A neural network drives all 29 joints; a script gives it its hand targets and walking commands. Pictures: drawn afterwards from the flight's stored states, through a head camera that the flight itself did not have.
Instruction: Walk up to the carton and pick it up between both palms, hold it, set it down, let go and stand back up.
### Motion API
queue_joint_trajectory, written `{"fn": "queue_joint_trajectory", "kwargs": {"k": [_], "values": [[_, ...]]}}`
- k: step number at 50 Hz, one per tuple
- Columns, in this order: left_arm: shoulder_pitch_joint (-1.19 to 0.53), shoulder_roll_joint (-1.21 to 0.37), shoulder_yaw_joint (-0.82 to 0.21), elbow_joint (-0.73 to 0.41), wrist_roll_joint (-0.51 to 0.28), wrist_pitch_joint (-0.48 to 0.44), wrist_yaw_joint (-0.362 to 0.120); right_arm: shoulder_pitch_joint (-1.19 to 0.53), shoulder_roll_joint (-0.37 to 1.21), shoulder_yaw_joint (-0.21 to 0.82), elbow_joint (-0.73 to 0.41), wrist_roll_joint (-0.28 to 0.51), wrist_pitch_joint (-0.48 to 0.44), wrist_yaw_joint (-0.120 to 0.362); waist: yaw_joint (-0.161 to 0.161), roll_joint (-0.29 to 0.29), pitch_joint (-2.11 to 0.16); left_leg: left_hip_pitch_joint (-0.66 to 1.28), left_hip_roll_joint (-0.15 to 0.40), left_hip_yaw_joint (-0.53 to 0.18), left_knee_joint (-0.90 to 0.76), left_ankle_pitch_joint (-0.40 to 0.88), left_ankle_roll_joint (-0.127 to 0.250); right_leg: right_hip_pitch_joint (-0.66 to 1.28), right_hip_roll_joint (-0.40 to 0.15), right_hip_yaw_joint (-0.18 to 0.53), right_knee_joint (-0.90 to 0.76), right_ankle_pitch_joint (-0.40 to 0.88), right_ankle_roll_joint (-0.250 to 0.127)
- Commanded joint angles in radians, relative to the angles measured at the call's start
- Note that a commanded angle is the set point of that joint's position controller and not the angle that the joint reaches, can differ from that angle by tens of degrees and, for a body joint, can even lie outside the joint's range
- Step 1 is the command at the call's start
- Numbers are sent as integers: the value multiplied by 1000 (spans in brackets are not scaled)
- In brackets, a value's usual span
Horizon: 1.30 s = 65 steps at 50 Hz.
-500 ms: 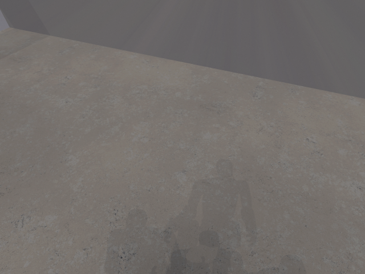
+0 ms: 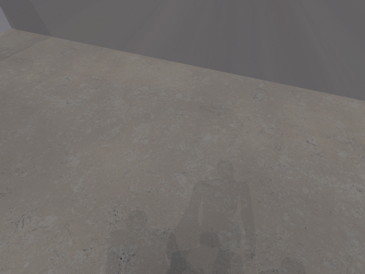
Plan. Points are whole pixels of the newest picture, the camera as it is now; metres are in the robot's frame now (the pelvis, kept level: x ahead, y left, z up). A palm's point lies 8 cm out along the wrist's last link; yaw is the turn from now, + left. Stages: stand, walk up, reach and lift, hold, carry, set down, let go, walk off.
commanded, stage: stand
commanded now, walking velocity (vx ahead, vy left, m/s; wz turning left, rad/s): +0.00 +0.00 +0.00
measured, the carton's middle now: out of the picture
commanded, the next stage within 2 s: walk up in 0.28 s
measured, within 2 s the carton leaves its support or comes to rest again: neither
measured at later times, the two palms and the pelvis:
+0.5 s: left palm out of the picture -0.01 +0.21 -0.15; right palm out of the picture -0.03 -0.20 -0.15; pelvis +0.00 +0.00 +0.00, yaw +0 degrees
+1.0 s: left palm out of the picture +0.07 +0.42 -0.11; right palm (204, 246) +0.23 -0.03 -0.09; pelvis -0.02 +0.12 -0.02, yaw +30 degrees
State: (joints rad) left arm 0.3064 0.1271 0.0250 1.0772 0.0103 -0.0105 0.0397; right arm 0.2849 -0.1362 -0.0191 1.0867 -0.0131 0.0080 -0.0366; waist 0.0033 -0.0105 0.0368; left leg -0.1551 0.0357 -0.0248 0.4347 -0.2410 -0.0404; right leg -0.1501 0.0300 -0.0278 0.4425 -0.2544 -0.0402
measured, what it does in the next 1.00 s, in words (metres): steps to the left, turning left: left foot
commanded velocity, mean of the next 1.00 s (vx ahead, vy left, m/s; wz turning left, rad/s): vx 0.00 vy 0.00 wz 0.00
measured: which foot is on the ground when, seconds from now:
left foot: down 0.00-0.50, up 0.52-0.80, down 0.82-1.00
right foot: down 0.00-0.84, up 0.86-1.00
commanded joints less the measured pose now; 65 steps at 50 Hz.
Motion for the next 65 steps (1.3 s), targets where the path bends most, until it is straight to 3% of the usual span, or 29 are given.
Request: {"fn": "queue_joint_trajectory", "kwargs": {"k": [1,2,10,14,16,18,23,24,25,26,28,31,32,36,38,40,41,42,43,45,48,52,55,59,60,61,62,63,65], "values": [[20,56,0,-14,1,-10,5,62,-94,-16,0,-2,-6,-16,-16,-21,48,2,40,-33,-68,114,43,-61,-96,102,-124,149,-17],[36,80,9,-14,1,-14,-1,70,-65,-6,10,3,-5,-14,-19,46,28,-29,43,-26,-52,137,48,-6,-98,102,-109,186,-20],[70,4,-7,28,-3,-1,1,79,-42,-2,37,4,9,-11,-8,37,99,-37,23,-6,-60,53,33,-97,-105,120,-147,-7,-8],[61,85,11,35,1,-17,1,67,-66,-7,26,4,-11,-9,-17,-59,-10,39,55,-32,-55,148,47,-33,-88,95,-127,159,-15],[57,60,7,23,1,-17,6,100,-20,3,72,4,-2,-13,-6,76,52,-55,32,-18,-68,104,41,-20,-100,99,-129,106,-19],[120,72,7,46,-1,-13,4,101,-12,7,55,0,-9,-7,-2,85,49,-19,37,-18,-62,128,37,-24,-96,107,-98,170,-13],[87,47,-2,46,-1,-11,2,119,-53,-1,67,-14,0,-7,-14,-10,67,-9,49,-30,-51,144,42,-52,-98,88,-125,121,-14],[-113,215,51,-191,7,-23,20,-127,-206,-58,-151,9,7,3,25,20,29,-349,-50,-5,172,185,55,141,-186,134,-17,330,-56],[-95,281,73,-199,15,-28,33,-201,-187,-66,-176,11,20,12,48,-109,-43,-470,-83,40,412,-150,41,187,-347,260,-90,372,-137],[-79,253,75,-222,19,-27,49,-228,-173,-62,-212,-16,33,24,69,-131,-70,-496,-17,46,644,-329,30,111,-479,319,-123,440,-211],[-167,195,74,-291,30,-23,69,-227,-139,-70,-237,-21,51,37,17,-49,-82,-522,21,-11,795,-280,31,21,-451,214,-138,305,-237],[-236,187,77,-331,44,-32,76,-187,-129,-60,-274,1,68,56,-40,-133,-68,-517,99,-49,697,-179,24,-17,-398,106,-135,149,-164],[-209,137,89,-368,36,-26,78,-169,-121,-72,-285,-11,66,73,-25,-59,-81,-546,125,-15,719,-208,14,17,-430,99,-129,140,-184],[-260,158,81,-413,35,-31,52,-242,-84,-59,-411,-4,78,135,-18,-164,-92,-411,155,-20,388,-211,32,76,-408,-95,-57,254,-143],[-277,204,98,-419,31,-29,32,-187,-122,-65,-438,2,71,151,-38,-124,-135,-190,98,85,373,-181,45,-69,-439,-125,-39,194,-128],[-295,214,86,-418,29,-5,13,-82,-157,-90,-418,5,49,149,-106,81,-150,19,33,153,242,-32,75,-197,-348,-233,169,45,-61],[-305,172,71,-438,30,8,-8,-105,-200,-104,-452,6,34,141,-114,215,-79,-1,19,-2,154,-59,113,-264,-250,-258,361,-158,-5],[-318,136,57,-484,22,15,-20,-138,-293,-119,-514,-3,25,132,-103,406,-32,-8,211,-424,-68,-44,199,-466,-128,-300,621,-453,80],[-399,146,54,-522,16,21,-19,-106,-321,-115,-530,23,22,108,-129,327,-47,-122,251,-651,-159,-62,301,-472,-83,-135,751,-443,70],[-431,153,44,-516,-11,-5,-21,-160,-312,-112,-565,18,15,86,-95,188,-50,2,212,-539,-119,52,307,-599,-139,-27,862,-313,67],[-337,145,36,-469,-28,-37,-19,-244,-272,-104,-582,8,17,70,-48,284,-148,-42,92,-408,-60,140,291,-491,-164,-23,726,-198,46],[-352,59,8,-462,-31,-38,-21,-203,-244,-92,-580,-6,35,73,-71,43,-232,62,77,-438,-7,410,366,-444,-118,-55,510,-195,26],[-302,47,17,-468,-17,-55,-17,-277,-237,-97,-585,-11,42,86,-49,131,-197,-78,25,-450,-2,367,342,-284,-77,-82,396,-120,6],[-163,75,34,-482,8,-81,20,-327,-235,-93,-604,-3,67,114,31,-11,-208,-390,-95,-355,106,132,216,195,-81,-38,-8,142,-57],[-101,141,58,-493,21,-86,24,-344,-174,-67,-620,-1,62,122,61,-198,-230,-571,-192,-225,321,-130,148,355,-308,221,-132,9,-109],[-172,214,77,-520,36,-76,38,-225,-173,-72,-572,-23,68,130,-11,-259,-208,-677,-165,-106,618,-345,77,300,-599,391,-211,-153,-171],[-262,207,86,-549,33,-57,52,-199,-241,-85,-558,-51,87,138,-40,-283,-150,-689,-69,-71,798,-375,59,186,-707,477,-278,-276,-270],[-253,149,81,-572,32,-68,52,-371,-284,-79,-592,-62,86,151,15,-131,-69,-682,6,-73,881,-320,49,41,-662,413,-265,-281,-253],[-298,72,66,-582,37,-108,52,-365,-275,-85,-584,-38,81,177,-59,-38,-55,-634,34,-70,949,-143,17,-71,-518,88,-207,-151,-127]]}}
